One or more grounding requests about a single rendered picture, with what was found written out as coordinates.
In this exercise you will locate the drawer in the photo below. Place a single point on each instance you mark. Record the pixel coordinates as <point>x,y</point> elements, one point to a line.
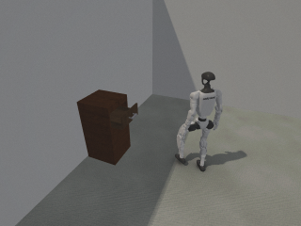
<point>120,117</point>

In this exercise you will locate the robot right forearm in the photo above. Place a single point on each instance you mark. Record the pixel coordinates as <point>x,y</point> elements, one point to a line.
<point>217,115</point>

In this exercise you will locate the cabinet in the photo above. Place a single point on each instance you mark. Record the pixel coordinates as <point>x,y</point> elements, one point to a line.
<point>103,142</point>

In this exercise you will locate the right robot hand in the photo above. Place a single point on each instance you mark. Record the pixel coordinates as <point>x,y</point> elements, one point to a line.
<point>216,123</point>

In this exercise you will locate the robot torso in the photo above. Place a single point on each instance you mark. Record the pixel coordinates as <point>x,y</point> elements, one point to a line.
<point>205,106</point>

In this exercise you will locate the left robot hand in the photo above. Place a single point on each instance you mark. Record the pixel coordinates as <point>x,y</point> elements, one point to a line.
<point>183,133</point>

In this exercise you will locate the robot left thigh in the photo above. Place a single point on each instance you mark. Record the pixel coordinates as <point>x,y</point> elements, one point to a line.
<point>193,126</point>

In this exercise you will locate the robot left upper arm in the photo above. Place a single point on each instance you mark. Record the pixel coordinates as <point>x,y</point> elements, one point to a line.
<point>193,102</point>

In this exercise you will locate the robot right upper arm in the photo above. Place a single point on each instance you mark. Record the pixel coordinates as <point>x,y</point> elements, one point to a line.
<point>218,100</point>

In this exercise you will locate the robot left forearm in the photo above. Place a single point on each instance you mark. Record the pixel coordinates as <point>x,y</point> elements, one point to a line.
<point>188,120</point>

